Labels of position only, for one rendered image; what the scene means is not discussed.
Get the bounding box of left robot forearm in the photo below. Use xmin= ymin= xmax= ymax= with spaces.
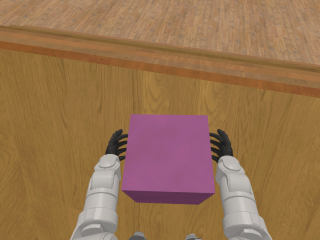
xmin=70 ymin=154 xmax=121 ymax=240

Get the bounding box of robot left hand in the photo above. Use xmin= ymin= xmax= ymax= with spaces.
xmin=105 ymin=129 xmax=128 ymax=161

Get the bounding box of carton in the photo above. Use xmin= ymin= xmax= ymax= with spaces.
xmin=121 ymin=114 xmax=215 ymax=205

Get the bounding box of right robot forearm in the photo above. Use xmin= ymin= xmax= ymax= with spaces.
xmin=215 ymin=155 xmax=272 ymax=240

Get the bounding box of left robot shin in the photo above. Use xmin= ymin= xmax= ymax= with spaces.
xmin=134 ymin=231 xmax=145 ymax=238

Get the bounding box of robot right hand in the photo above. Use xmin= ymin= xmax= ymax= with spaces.
xmin=209 ymin=129 xmax=234 ymax=163

